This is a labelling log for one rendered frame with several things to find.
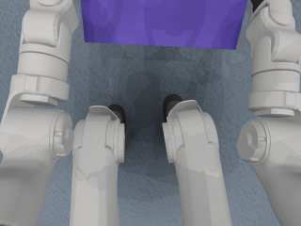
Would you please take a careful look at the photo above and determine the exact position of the right robot hand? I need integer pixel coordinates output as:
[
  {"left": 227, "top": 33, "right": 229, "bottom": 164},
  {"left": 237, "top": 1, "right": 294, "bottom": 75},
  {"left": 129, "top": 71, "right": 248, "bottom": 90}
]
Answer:
[{"left": 250, "top": 0, "right": 263, "bottom": 13}]

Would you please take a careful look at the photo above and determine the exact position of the robot right thigh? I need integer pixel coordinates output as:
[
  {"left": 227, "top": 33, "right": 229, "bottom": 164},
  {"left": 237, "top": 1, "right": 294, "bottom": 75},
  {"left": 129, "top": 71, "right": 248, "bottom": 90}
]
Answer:
[{"left": 162, "top": 109, "right": 232, "bottom": 226}]

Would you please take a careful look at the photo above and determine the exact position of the robot right forearm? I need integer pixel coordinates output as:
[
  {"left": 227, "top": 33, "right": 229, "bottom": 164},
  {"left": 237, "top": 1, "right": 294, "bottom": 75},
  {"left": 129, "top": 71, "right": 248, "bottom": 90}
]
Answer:
[{"left": 246, "top": 0, "right": 301, "bottom": 124}]

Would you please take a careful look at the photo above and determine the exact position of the left robot upper arm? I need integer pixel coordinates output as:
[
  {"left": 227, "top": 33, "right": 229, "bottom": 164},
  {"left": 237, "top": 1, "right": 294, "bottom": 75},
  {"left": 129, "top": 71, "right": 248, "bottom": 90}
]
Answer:
[{"left": 0, "top": 106, "right": 74, "bottom": 226}]

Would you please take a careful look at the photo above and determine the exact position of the robot right foot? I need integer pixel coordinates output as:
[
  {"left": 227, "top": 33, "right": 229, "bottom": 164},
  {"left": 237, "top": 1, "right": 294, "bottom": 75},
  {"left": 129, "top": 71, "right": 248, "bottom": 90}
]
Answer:
[{"left": 163, "top": 94, "right": 182, "bottom": 122}]

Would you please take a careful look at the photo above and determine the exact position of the right robot upper arm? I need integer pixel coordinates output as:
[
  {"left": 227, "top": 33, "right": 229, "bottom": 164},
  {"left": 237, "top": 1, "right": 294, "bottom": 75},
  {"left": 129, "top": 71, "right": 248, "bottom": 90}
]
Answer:
[{"left": 236, "top": 119, "right": 301, "bottom": 226}]

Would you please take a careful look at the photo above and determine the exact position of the carton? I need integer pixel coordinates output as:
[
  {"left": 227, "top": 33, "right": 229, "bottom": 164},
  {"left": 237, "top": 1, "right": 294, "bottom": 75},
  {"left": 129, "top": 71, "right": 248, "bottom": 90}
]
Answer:
[{"left": 80, "top": 0, "right": 247, "bottom": 50}]

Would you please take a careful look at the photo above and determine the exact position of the robot left forearm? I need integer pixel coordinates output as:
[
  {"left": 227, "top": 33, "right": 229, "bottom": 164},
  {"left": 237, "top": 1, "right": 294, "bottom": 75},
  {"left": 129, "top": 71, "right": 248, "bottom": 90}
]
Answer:
[{"left": 0, "top": 0, "right": 79, "bottom": 152}]

